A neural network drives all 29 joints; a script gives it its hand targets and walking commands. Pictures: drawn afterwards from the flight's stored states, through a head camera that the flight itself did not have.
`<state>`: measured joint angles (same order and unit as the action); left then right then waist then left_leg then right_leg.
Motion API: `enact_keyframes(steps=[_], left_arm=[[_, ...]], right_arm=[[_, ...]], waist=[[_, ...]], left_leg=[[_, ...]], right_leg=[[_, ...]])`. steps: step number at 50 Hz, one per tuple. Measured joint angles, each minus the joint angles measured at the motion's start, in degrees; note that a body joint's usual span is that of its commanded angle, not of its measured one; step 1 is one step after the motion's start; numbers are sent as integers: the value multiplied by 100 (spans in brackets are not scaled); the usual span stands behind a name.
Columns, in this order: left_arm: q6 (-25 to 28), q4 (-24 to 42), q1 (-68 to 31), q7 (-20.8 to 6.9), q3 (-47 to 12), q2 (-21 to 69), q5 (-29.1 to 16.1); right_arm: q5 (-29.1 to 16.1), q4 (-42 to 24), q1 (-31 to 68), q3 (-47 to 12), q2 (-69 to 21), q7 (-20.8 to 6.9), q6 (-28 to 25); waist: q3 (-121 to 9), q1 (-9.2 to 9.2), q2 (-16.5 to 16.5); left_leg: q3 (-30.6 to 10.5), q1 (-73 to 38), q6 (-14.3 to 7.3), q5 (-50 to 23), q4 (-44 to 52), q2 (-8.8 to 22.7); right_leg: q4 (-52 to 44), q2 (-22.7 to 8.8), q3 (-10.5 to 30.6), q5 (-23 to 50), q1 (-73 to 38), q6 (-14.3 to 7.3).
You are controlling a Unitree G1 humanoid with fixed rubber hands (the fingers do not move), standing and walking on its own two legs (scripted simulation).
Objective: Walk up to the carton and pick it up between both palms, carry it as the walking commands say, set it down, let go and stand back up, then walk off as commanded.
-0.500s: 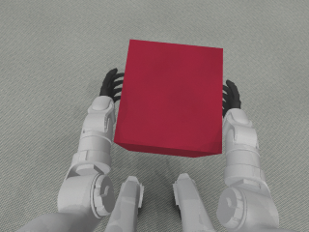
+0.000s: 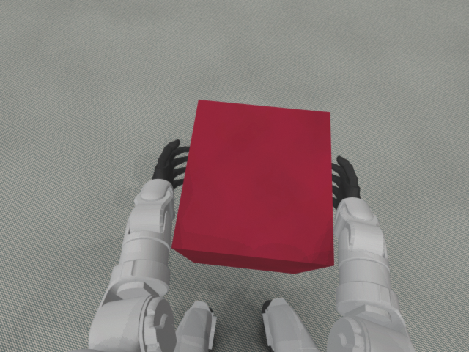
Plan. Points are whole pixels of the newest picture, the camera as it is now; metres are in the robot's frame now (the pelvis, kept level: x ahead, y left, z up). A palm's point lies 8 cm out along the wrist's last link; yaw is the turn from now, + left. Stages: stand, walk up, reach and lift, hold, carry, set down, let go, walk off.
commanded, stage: reach and lift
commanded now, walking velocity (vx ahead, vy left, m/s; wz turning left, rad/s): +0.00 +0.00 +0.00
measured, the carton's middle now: (252, 198) +0.38 -0.03 -0.11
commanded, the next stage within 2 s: none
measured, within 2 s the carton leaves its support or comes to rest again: neither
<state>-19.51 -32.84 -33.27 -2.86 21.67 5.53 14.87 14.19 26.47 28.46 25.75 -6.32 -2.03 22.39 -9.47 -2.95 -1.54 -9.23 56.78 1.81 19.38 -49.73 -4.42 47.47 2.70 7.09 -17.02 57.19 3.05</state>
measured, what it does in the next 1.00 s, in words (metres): rises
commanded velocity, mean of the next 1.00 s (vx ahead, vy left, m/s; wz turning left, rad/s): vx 0.00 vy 0.00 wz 0.00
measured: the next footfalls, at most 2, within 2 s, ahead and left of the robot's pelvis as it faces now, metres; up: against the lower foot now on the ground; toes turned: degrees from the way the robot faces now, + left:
none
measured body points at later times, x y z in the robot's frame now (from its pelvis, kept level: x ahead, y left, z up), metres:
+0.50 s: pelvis +0.01 +0.00 +0.04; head +0.09 +0.00 +0.49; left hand +0.38 +0.13 +0.02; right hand +0.34 -0.19 +0.02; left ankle +0.03 +0.13 -0.68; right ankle +0.04 -0.15 -0.68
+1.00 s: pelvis +0.03 -0.01 +0.06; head +0.01 +0.00 +0.51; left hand +0.36 +0.13 +0.09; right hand +0.32 -0.19 +0.08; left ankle +0.03 +0.13 -0.68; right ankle +0.04 -0.15 -0.68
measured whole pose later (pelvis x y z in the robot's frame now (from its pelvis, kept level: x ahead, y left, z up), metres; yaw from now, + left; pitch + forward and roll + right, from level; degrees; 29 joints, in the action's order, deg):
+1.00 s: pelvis +0.03 -0.01 +0.06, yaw +0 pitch +0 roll +0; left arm -34.2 -20.5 -18.0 -4.3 14.8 5.9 14.3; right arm 14.2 15.0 14.3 17.5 -8.3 -1.1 37.3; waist -2.5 -3.1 0.5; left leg -8.7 9.2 1.0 11.5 -20.9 -1.7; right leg 19.7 1.2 7.5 -9.5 10.1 1.7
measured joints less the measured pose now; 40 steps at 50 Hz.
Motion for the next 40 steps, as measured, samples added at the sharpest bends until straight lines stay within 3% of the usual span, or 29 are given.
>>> enact_keyframes(steps=[24,40], left_arm=[[-431,416,706,-89,-243,77,100],[-975,767,1300,-124,-489,70,43]], right_arm=[[147,-338,-655,-248,-141,-52,388],[64,-640,-1202,-596,-181,32,950]], waist=[[427,28,132],[510,22,175]], left_leg=[[11,-2268,-45,-509,1580,129],[27,-3926,-62,-725,2533,233]], right_leg=[[-1542,-94,44,496,-2253,-61],[-2428,-134,40,689,-3878,-121]])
